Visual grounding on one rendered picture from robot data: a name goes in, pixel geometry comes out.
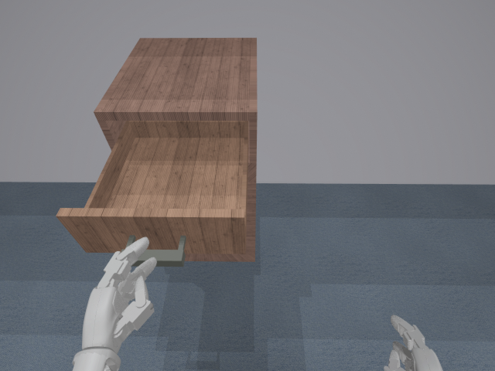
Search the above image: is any robot left hand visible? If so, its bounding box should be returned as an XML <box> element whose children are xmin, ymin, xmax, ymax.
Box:
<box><xmin>82</xmin><ymin>237</ymin><xmax>157</xmax><ymax>354</ymax></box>

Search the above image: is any cabinet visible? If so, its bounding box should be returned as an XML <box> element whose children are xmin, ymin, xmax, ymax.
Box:
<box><xmin>94</xmin><ymin>38</ymin><xmax>258</xmax><ymax>262</ymax></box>

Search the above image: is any drawer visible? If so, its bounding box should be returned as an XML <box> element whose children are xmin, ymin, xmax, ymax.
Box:
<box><xmin>56</xmin><ymin>121</ymin><xmax>248</xmax><ymax>254</ymax></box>

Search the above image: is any robot right hand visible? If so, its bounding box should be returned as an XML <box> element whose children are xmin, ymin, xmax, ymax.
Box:
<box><xmin>384</xmin><ymin>315</ymin><xmax>443</xmax><ymax>371</ymax></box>

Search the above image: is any robot left forearm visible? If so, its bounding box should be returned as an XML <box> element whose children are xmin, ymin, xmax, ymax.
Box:
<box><xmin>73</xmin><ymin>346</ymin><xmax>121</xmax><ymax>371</ymax></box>

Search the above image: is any handle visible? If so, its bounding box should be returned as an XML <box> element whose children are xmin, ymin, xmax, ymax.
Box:
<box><xmin>121</xmin><ymin>235</ymin><xmax>186</xmax><ymax>267</ymax></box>

